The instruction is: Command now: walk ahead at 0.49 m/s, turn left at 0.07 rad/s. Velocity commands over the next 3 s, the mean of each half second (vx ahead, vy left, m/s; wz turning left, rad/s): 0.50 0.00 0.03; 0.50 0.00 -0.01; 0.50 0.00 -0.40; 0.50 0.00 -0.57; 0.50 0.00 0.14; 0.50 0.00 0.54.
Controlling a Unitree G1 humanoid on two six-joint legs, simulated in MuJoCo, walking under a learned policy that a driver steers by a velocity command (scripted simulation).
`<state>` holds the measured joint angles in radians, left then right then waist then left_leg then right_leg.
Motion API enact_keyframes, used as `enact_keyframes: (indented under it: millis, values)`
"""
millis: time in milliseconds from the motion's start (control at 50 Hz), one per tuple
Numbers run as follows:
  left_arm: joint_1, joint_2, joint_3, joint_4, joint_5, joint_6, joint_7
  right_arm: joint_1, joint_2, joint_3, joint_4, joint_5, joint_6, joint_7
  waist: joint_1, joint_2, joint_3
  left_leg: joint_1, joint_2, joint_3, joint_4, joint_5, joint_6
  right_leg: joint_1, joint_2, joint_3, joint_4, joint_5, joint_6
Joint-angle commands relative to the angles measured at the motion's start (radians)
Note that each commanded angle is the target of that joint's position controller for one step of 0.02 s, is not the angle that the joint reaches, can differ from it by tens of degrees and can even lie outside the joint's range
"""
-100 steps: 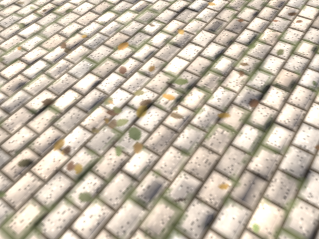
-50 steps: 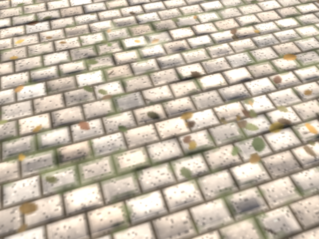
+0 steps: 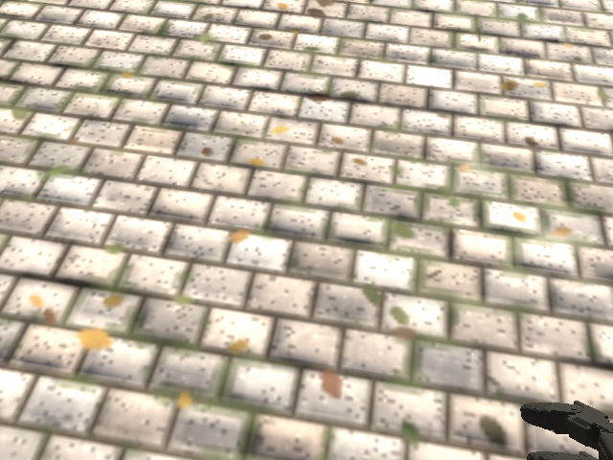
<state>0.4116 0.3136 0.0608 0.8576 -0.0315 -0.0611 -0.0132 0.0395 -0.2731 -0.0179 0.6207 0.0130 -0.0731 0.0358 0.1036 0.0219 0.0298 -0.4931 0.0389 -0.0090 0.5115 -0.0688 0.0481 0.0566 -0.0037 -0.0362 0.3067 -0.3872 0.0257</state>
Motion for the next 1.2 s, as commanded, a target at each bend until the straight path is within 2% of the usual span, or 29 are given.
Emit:
enact_keyframes:
  millis: [20,40,60,80,120,140,200,320,440,500,520,540,560,580,600,620,640,680,740,860,960,1020,1060,1080,1100,1120,1140,1160,1200]
  values:
    - [-0.049,0.098,-0.001,-0.088,0.033,-0.003,0.012,0.389,-0.252,-0.102,0.029,-0.010,0.001,-0.022,-0.254,0.048,-0.262,0.638,0.152,-0.177,0.000,-0.019,0.111,-0.335,-0.121,0.001,0.534,0.474,-0.089]
    - [0.062,-0.006,-0.031,-0.112,0.026,-0.021,0.010,0.412,-0.325,-0.109,0.037,-0.016,0.005,-0.018,-0.176,0.297,-0.366,0.855,0.350,-0.667,-0.145,-0.270,0.260,-0.671,0.050,0.033,0.850,-0.155,-0.036]
    - [0.000,0.107,-0.008,-0.101,0.003,-0.035,0.005,0.398,-0.222,-0.084,0.031,-0.004,0.000,-0.013,-0.213,0.183,-0.318,0.818,0.333,-0.717,-0.210,-0.370,0.243,-0.781,0.002,0.143,0.958,-0.182,-0.045]
    - [-0.081,0.141,0.004,-0.128,-0.015,-0.044,-0.001,0.336,-0.185,-0.071,0.028,-0.003,-0.005,-0.012,-0.201,0.145,-0.193,0.720,0.303,-0.567,-0.216,-0.306,0.211,-0.835,-0.045,0.125,0.963,-0.092,-0.058]
    - [-0.146,0.121,0.003,-0.136,0.012,-0.046,0.003,0.236,-0.145,-0.059,0.022,-0.015,-0.009,-0.008,-0.151,0.052,-0.089,0.515,0.228,-0.384,-0.248,-0.064,0.190,-0.776,-0.110,0.104,0.872,0.048,-0.050]
    - [-0.133,0.111,0.003,-0.132,0.015,-0.037,0.000,0.212,-0.126,-0.052,0.020,-0.024,-0.013,-0.007,-0.120,0.062,-0.080,0.451,0.204,-0.334,-0.275,0.006,0.186,-0.719,-0.131,0.111,0.845,0.086,-0.045]
    - [-0.126,0.065,-0.007,-0.128,0.021,-0.010,-0.001,0.206,-0.134,-0.057,0.044,-0.012,-0.032,-0.009,-0.089,0.052,-0.056,0.365,0.187,-0.237,-0.342,0.110,0.208,-0.679,-0.137,0.095,0.764,0.138,-0.016]
    - [-0.336,0.030,-0.025,-0.183,0.026,-0.015,-0.011,0.271,-0.175,-0.067,0.104,-0.006,-0.025,-0.028,-0.147,0.026,0.022,0.359,0.135,-0.090,-0.390,0.110,0.167,-0.683,-0.106,0.064,0.391,0.446,0.003]
    - [-0.472,0.052,-0.023,-0.236,0.017,-0.031,-0.039,0.367,-0.201,-0.075,0.176,0.007,0.000,-0.036,-0.179,0.032,0.055,0.517,0.206,-0.101,-0.324,0.123,0.141,-0.689,-0.068,0.061,0.226,0.418,-0.047]
    - [-0.385,0.087,-0.007,-0.218,0.021,-0.035,-0.042,0.348,-0.219,-0.082,0.186,0.006,0.017,-0.044,-0.116,0.062,-0.007,0.574,0.205,-0.088,-0.195,0.388,0.107,-0.539,-0.021,0.017,0.191,0.317,-0.092]
    - [-0.256,0.121,0.014,-0.180,0.023,-0.034,-0.034,0.336,-0.210,-0.077,0.185,0.003,0.023,-0.046,-0.048,0.051,-0.091,0.544,0.159,-0.050,-0.041,0.521,0.083,-0.356,0.010,-0.013,0.173,0.330,-0.120]
    - [-0.085,0.176,0.035,-0.140,0.027,-0.030,-0.023,0.341,-0.174,-0.059,0.168,-0.013,0.024,-0.051,0.019,0.006,-0.229,0.391,0.110,-0.015,0.202,0.390,0.049,-0.069,-0.083,0.079,0.224,0.378,-0.167]
    - [0.006,0.279,0.058,-0.125,0.041,-0.022,-0.017,0.463,-0.063,-0.025,0.140,-0.016,0.005,-0.043,-0.019,-0.236,-0.374,-0.023,-0.060,0.022,0.602,-0.108,-0.034,0.319,-0.337,0.539,0.174,0.220,-0.329]
    - [0.023,0.200,0.038,-0.119,0.023,-0.018,-0.020,0.442,-0.102,-0.030,0.157,-0.005,-0.018,-0.037,0.007,-0.264,-0.425,-0.167,-0.096,-0.117,0.746,-0.513,-0.038,0.353,-0.383,0.790,0.016,0.068,-0.364]
    - [-0.048,0.155,0.022,-0.124,0.019,-0.018,-0.017,0.350,-0.179,-0.053,0.136,0.026,-0.029,-0.029,0.002,-0.185,-0.253,-0.261,-0.033,-0.124,0.799,-0.465,-0.026,0.228,-0.356,0.656,-0.009,0.000,-0.314]
    - [-0.112,0.130,0.015,-0.134,0.021,-0.018,-0.016,0.282,-0.177,-0.051,0.117,0.030,-0.033,-0.030,-0.023,-0.116,-0.151,-0.256,0.021,-0.087,0.759,-0.372,-0.018,0.083,-0.316,0.527,-0.028,0.049,-0.283]
    - [-0.162,0.104,0.007,-0.137,0.029,-0.020,-0.018,0.243,-0.165,-0.052,0.111,0.014,-0.031,-0.034,-0.051,-0.072,-0.076,-0.227,0.056,-0.067,0.695,-0.302,-0.022,-0.050,-0.276,0.435,-0.059,0.143,-0.268]
    - [-0.204,0.075,0.000,-0.140,0.043,-0.030,-0.022,0.278,-0.134,-0.053,0.125,-0.001,-0.012,-0.037,-0.104,-0.109,-0.054,-0.112,0.092,-0.073,0.622,-0.218,-0.033,-0.185,-0.224,0.330,-0.115,0.278,-0.257]
    - [-0.189,0.097,0.008,-0.113,0.033,-0.047,-0.019,0.265,-0.099,-0.046,0.120,-0.009,0.009,-0.044,-0.120,-0.095,-0.032,-0.117,0.102,-0.056,0.537,-0.148,-0.063,-0.235,-0.210,0.234,-0.166,0.410,-0.279]
    - [-0.102,0.133,0.015,-0.062,0.022,-0.032,0.004,0.050,-0.057,-0.028,0.062,-0.008,-0.010,-0.027,-0.049,-0.071,0.020,-0.120,0.069,-0.015,0.155,0.160,-0.072,-0.194,-0.161,0.107,-0.190,0.440,-0.230]
    - [-0.007,0.148,0.020,-0.005,0.012,-0.005,0.010,-0.088,-0.068,-0.027,0.008,0.002,-0.024,0.000,-0.010,-0.068,0.056,-0.148,0.037,-0.016,0.017,0.126,-0.044,-0.044,-0.229,0.141,-0.133,0.461,-0.226]
    - [-0.015,0.167,0.028,0.005,0.007,0.011,0.020,-0.045,-0.103,-0.041,0.008,-0.001,-0.033,0.007,-0.062,-0.091,0.027,-0.056,0.007,-0.017,-0.034,0.014,-0.014,0.016,-0.252,0.185,-0.038,0.590,-0.203]
    - [-0.048,0.153,0.020,-0.006,0.015,0.016,0.022,0.187,-0.176,-0.079,0.072,-0.007,-0.038,-0.006,-0.186,-0.081,-0.129,0.317,-0.012,0.008,-0.061,0.038,0.036,-0.081,-0.172,0.139,0.226,0.753,-0.158]
    - [-0.050,0.089,-0.005,-0.039,0.040,0.012,0.022,0.367,-0.248,-0.100,0.098,-0.023,-0.034,-0.019,-0.250,0.021,-0.299,0.634,0.175,-0.181,-0.008,0.060,0.098,-0.287,-0.099,0.098,0.530,0.487,-0.120]
    - [0.092,-0.023,-0.034,-0.046,0.023,-0.006,0.016,0.392,-0.290,-0.109,0.117,-0.022,-0.023,-0.016,-0.177,0.287,-0.423,0.926,0.386,-0.603,-0.103,-0.157,0.230,-0.658,0.056,0.078,0.839,-0.167,-0.063]
    - [0.027,0.096,-0.007,-0.032,-0.002,-0.015,0.015,0.379,-0.180,-0.082,0.102,-0.015,-0.022,-0.017,-0.222,0.170,-0.358,0.858,0.362,-0.629,-0.175,-0.282,0.195,-0.746,0.009,0.185,0.942,-0.196,-0.065]
    - [-0.058,0.140,0.011,-0.061,-0.020,-0.019,0.015,0.315,-0.144,-0.070,0.101,-0.013,-0.024,-0.021,-0.213,0.129,-0.214,0.734,0.334,-0.479,-0.203,-0.261,0.157,-0.794,-0.032,0.171,0.956,-0.104,-0.069]
    - [-0.097,0.127,0.011,-0.069,-0.015,-0.018,0.019,0.251,-0.127,-0.064,0.099,-0.015,-0.026,-0.022,-0.182,0.070,-0.141,0.609,0.298,-0.377,-0.236,-0.174,0.142,-0.766,-0.074,0.148,0.930,-0.021,-0.061]
    - [-0.087,0.094,0.018,-0.066,-0.002,0.000,0.019,0.177,-0.089,-0.056,0.107,-0.026,-0.036,-0.020,-0.126,0.087,-0.065,0.440,0.243,-0.226,-0.307,-0.067,0.128,-0.680,-0.124,0.153,0.867,0.077,-0.047]
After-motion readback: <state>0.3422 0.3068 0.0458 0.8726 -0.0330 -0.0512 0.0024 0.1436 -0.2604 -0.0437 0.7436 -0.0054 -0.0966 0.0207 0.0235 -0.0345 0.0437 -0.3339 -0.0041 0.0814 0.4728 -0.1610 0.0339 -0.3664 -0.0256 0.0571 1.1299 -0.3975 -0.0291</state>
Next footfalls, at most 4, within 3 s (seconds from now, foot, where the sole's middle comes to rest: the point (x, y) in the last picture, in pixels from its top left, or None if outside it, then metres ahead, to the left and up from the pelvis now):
0.54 right None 0.47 -0.12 -0.76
1.06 left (304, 323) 0.77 0.11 -0.76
1.60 right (428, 260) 1.00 -0.20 -0.76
2.10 left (414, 165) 1.35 -0.16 -0.76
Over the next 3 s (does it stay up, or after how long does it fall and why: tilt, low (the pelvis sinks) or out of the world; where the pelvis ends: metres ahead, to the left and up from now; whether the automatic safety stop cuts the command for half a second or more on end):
stays up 1.56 -0.38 0.01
